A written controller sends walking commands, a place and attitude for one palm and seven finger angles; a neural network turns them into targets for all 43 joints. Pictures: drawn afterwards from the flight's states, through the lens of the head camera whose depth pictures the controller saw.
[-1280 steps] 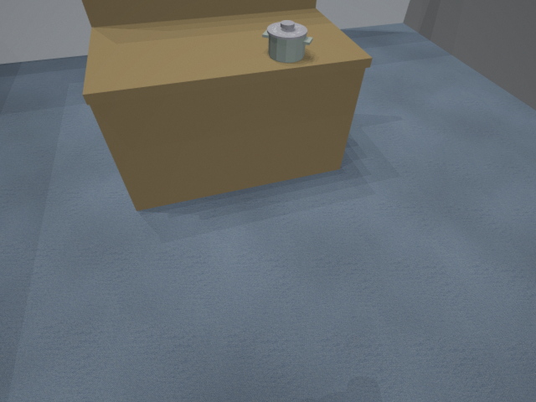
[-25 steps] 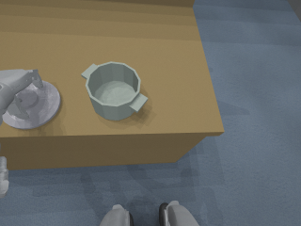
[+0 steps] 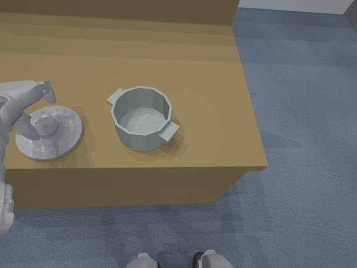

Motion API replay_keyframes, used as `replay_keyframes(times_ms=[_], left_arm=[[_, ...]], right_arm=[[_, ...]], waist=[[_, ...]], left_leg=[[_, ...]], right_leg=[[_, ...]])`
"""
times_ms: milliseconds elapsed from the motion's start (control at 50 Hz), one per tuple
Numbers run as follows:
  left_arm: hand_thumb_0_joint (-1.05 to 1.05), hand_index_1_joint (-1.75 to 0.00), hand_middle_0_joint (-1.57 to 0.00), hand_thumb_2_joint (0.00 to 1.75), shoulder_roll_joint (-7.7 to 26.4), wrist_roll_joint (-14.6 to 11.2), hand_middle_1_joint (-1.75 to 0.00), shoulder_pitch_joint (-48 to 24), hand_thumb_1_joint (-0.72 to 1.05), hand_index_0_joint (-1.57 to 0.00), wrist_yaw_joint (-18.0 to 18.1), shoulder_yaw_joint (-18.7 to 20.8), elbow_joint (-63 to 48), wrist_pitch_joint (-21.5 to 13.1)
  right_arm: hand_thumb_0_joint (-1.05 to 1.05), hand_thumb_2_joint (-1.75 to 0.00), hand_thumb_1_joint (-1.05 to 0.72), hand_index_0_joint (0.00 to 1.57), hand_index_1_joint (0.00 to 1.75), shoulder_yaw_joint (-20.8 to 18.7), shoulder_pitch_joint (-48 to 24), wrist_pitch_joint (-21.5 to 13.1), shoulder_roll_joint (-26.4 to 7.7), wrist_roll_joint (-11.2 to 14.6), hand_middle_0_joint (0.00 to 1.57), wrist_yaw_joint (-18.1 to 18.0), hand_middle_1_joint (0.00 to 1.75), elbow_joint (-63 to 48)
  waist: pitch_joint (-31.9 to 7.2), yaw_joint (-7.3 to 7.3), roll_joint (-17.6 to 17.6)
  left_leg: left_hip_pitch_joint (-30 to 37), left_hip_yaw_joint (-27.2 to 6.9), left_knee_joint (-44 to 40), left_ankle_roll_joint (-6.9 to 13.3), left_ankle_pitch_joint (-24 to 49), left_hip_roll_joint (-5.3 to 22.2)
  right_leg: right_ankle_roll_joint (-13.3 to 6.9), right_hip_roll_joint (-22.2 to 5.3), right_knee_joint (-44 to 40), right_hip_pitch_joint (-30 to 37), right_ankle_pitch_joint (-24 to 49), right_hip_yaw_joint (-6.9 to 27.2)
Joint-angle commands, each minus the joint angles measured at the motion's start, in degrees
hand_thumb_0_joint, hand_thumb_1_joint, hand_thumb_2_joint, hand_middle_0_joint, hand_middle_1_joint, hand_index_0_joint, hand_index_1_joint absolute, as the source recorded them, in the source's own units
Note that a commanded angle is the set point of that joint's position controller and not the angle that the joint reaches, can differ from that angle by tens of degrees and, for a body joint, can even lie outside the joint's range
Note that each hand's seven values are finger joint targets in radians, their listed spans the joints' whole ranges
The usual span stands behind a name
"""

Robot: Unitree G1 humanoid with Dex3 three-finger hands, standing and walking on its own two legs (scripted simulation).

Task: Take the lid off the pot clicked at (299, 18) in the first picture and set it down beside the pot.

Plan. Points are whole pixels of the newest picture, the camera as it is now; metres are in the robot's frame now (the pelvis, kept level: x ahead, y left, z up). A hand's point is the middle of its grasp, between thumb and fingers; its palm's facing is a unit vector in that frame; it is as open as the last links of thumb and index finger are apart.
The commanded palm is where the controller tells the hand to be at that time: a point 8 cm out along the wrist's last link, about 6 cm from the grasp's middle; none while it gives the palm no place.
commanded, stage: raise the empty hand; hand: left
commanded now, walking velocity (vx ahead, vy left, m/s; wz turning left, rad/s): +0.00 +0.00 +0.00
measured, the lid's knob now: (46, 127) +0.46 +0.32 -0.05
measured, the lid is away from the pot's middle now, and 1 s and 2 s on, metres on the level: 0.24 0.24 0.24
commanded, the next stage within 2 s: draw the hand back to the body in 0.86 s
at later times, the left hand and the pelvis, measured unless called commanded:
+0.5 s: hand (12, 104) +0.44 +0.33 +0.07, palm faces -0.43 -0.09 -0.90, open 10.9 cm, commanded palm +0.45 +0.32 +0.14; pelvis +0.01 +0.00 +0.02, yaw +1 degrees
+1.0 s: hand (8, 90) +0.45 +0.32 +0.10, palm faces -0.43 -0.09 -0.90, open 10.9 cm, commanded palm +0.45 +0.32 +0.17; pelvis +0.02 -0.01 +0.03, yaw +1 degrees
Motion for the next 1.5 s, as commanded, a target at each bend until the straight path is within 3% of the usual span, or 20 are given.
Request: replay_keyframes(times_ms=[0,60,200,340,500,540,740,820,860,900,980,1040,1120,1180,1240,1300,1420,1440,1460,1480], left_arm=[[0.00,-0.99,-0.28,0.41,18.27,-1.82,-0.99,-24.31,0.10,-0.28,1.66,4.37,-10.55,-0.54],[0.00,-0.99,-0.28,0.41,19.12,-1.71,-0.99,-22.66,0.10,-0.28,2.26,5.07,-8.72,0.10],[0.00,-0.99,-0.28,0.41,19.23,-2.37,-0.99,-23.79,0.10,-0.28,1.26,5.44,-14.18,-0.05],[0.00,-0.99,-0.28,0.41,17.53,-3.13,-0.99,-20.65,0.10,-0.28,0.36,4.07,-9.79,0.46],[0.00,-0.99,-0.28,0.41,20.52,-3.90,-0.99,-23.86,0.10,-0.28,-1.46,5.64,-14.18,0.07],[0.00,-0.99,-0.28,0.41,17.79,-4.12,-0.99,-24.48,0.10,-0.28,-2.03,3.38,-13.79,0.23],[0.00,-0.99,-0.28,0.41,18.41,-4.55,-0.99,-26.96,0.10,-0.28,-4.27,3.40,-16.37,0.44],[0.00,-0.99,-0.28,0.41,17.38,-5.30,-0.99,-23.14,0.10,-0.28,-5.21,2.69,-9.68,0.93],[0.00,-0.99,-0.28,0.41,18.08,-4.92,-0.99,-24.19,0.10,-0.28,-5.35,2.85,-11.17,0.95],[0.00,-0.99,-0.28,0.41,20.47,-3.96,-0.99,-27.76,0.10,-0.28,-4.95,4.50,-17.63,0.14],[0.00,-0.99,-0.28,0.41,25.57,-4.53,-0.99,-22.78,0.10,-0.28,-3.95,10.85,-18.25,-1.56],[0.00,-0.99,-0.28,0.41,17.84,-5.50,-0.99,-18.13,0.10,-0.28,-4.25,5.38,-15.19,-0.90],[0.00,-0.99,-0.28,0.41,16.90,-5.41,-0.99,-19.29,0.10,-0.28,-3.96,5.18,-23.61,-0.75],[0.00,-0.99,-0.28,0.41,23.82,-6.56,-0.99,-14.43,0.10,-0.28,-3.13,12.46,-24.91,-1.33],[0.00,-0.99,-0.28,0.41,16.88,-7.62,-0.99,-12.37,0.10,-0.28,-3.06,7.33,-23.52,0.14],[0.00,-0.99,-0.28,0.41,14.50,-7.47,-0.99,-10.71,0.10,-0.28,-3.03,5.11,-25.44,1.22],[0.00,-0.99,-0.28,0.41,19.62,-8.49,-0.99,-6.38,0.10,-0.28,-2.75,11.04,-32.22,1.38],[0.00,-0.99,-0.28,0.41,-3.10,-43.36,-0.99,-7.70,0.10,-0.28,4.69,10.04,-34.87,0.98],[0.00,-0.99,-0.28,0.41,-3.68,-46.96,-0.99,-3.93,0.10,-0.28,8.37,8.67,-35.17,1.51],[0.00,-0.99,-0.28,0.41,-6.16,-47.60,-0.99,-2.66,0.10,-0.28,10.21,7.20,-35.62,1.85]], right_arm=[[0.00,-0.90,-0.90,0.20,0.30,-3.95,8.01,-0.72,-11.52,-0.60,0.20,-0.90,0.30,-1.99],[0.00,-0.90,-0.90,0.20,0.30,-3.82,7.59,-1.11,-11.46,-0.40,0.20,-0.76,0.30,-2.52],[0.00,-0.90,-0.90,0.20,0.30,-4.32,6.92,-1.32,-11.12,-0.51,0.20,-0.45,0.30,-2.98],[0.00,-0.90,-0.90,0.20,0.30,-3.93,5.65,-1.66,-11.07,0.03,0.20,-0.23,0.30,-3.10],[0.00,-0.90,-0.90,0.20,0.30,-3.93,4.42,-2.15,-11.14,0.08,0.20,-0.56,0.30,-3.67],[0.00,-0.90,-0.90,0.20,0.30,-3.88,4.17,-2.40,-10.93,0.16,0.20,-0.78,0.30,-3.50],[0.00,-0.90,-0.90,0.20,0.30,-3.75,2.98,-2.80,-10.85,0.24,0.20,-0.99,0.30,-3.51],[0.00,-0.90,-0.90,0.20,0.30,-3.38,3.01,-2.84,-11.23,0.38,0.20,-0.73,0.30,-3.53],[0.00,-0.90,-0.90,0.20,0.30,-3.51,2.80,-2.80,-11.34,0.38,0.20,-0.58,0.30,-3.72],[0.00,-0.90,-0.90,0.20,0.30,-3.88,2.91,-2.46,-11.17,-0.11,0.20,-0.59,0.30,-4.09],[0.00,-0.90,-0.90,0.20,0.30,-4.07,2.31,-2.30,-10.89,-0.40,0.20,-0.61,0.30,-4.83],[0.00,-0.90,-0.90,0.20,0.30,-3.82,0.96,-2.00,-10.38,-0.33,0.20,0.13,0.30,-4.95],[0.00,-0.90,-0.90,0.20,0.30,-4.44,-0.32,-1.29,-9.83,-0.39,0.20,0.98,0.30,-5.94],[0.00,-0.90,-0.90,0.20,0.30,-4.26,-1.13,-1.04,-10.11,-0.47,0.20,1.00,0.30,-6.97],[0.00,-0.90,-0.90,0.20,0.30,-4.01,-3.01,-0.93,-9.55,-0.27,0.20,1.37,0.30,-6.94],[0.00,-0.90,-0.90,0.20,0.30,-4.01,-4.37,-1.04,-9.33,0.07,0.20,1.94,0.30,-7.74],[0.00,-0.90,-0.90,0.20,0.30,-3.56,-6.62,-1.34,-8.99,-0.09,0.20,1.85,0.30,-9.47],[0.00,-0.90,-0.90,0.20,0.30,-2.86,-0.09,-3.99,-4.72,0.90,0.20,0.47,0.30,-12.23],[0.00,-0.90,-0.90,0.20,0.30,-2.06,-2.92,-5.86,-6.33,0.74,0.20,-0.18,0.30,-11.48],[0.00,-0.90,-0.90,0.20,0.30,-1.84,-4.12,-7.09,-6.08,0.73,0.20,-0.59,0.30,-11.28]], waist=[[-24.08,-0.06,8.30],[-21.84,0.61,7.92],[-26.58,1.38,9.73],[-19.58,1.49,6.88],[-21.40,1.73,6.89],[-20.35,1.20,7.34],[-21.62,1.75,8.19],[-16.82,1.72,3.02],[-17.30,1.87,3.69],[-23.22,2.30,7.58],[-26.00,3.40,7.06],[-20.27,2.82,6.59],[-22.45,3.33,8.66],[-24.03,4.53,6.59],[-18.67,3.78,4.82],[-16.56,3.86,5.07],[-19.76,5.23,4.49],[-12.32,1.64,2.86],[-10.43,3.26,1.54],[-7.52,2.99,0.40]], left_leg=[[29.24,-7.65,-5.99,-5.10,33.95,1.85],[27.06,-6.67,-7.23,-4.55,29.95,1.35],[33.31,-7.33,-8.44,-5.38,38.02,1.74],[30.71,-6.69,-10.51,-4.81,34.27,1.41],[33.17,-6.52,-12.43,-3.90,34.33,1.18],[33.68,-6.38,-12.69,-3.80,34.03,1.23],[36.81,-6.67,-14.13,-3.80,37.88,1.23],[31.72,-5.75,-14.64,-2.93,33.64,0.92],[31.36,-5.48,-14.91,-2.76,32.43,0.79],[35.60,-6.31,-14.75,-3.57,39.00,0.86],[37.48,-6.77,-13.83,-3.32,44.89,0.86],[34.88,-6.12,-14.88,-3.27,40.82,1.13],[39.58,-7.18,-15.27,-3.79,44.88,1.32],[38.59,-7.20,-15.47,-2.86,44.93,0.74],[35.82,-6.45,-16.97,-2.49,39.19,1.02],[35.66,-6.49,-17.84,-2.69,37.37,0.97],[37.54,-7.10,-18.48,-2.16,38.07,0.52],[44.57,-7.50,-20.36,-4.69,29.72,4.62],[46.51,-10.16,-22.74,-4.70,23.76,6.19],[46.40,-11.49,-24.89,-4.79,19.26,7.06]], right_leg=[[-3.71,3.59,-3.32,1.61,8.76,-2.18],[-3.95,3.40,-4.10,3.59,8.54,-2.02],[-3.82,3.13,-5.45,7.46,12.48,-1.74],[-3.88,3.02,-7.42,8.71,11.52,-1.87],[-3.76,2.49,-9.48,13.55,13.61,-1.27],[-3.71,2.45,-9.96,12.74,13.41,-1.45],[-3.70,2.10,-11.75,15.92,15.87,-1.42],[-3.49,2.07,-11.85,16.53,15.73,-1.46],[-3.66,1.96,-11.86,17.19,15.98,-1.25],[-3.82,2.01,-11.51,18.94,18.21,-1.02],[-3.65,1.71,-11.30,21.72,21.75,-0.83],[-3.41,1.69,-12.21,19.52,19.03,-1.41],[-3.64,1.78,-12.90,19.85,19.00,-1.34],[-3.79,1.41,-12.69,24.54,21.72,-0.90],[-3.34,1.18,-13.67,23.22,19.73,-1.34],[-3.51,1.26,-14.23,22.99,17.71,-1.27],[-3.63,0.83,-14.64,27.82,19.98,-1.12],[-4.60,-0.54,-15.07,24.26,13.35,-2.38],[-4.41,-0.59,-16.22,22.99,8.75,-1.44],[-4.24,-0.63,-17.09,21.61,6.32,-1.12]])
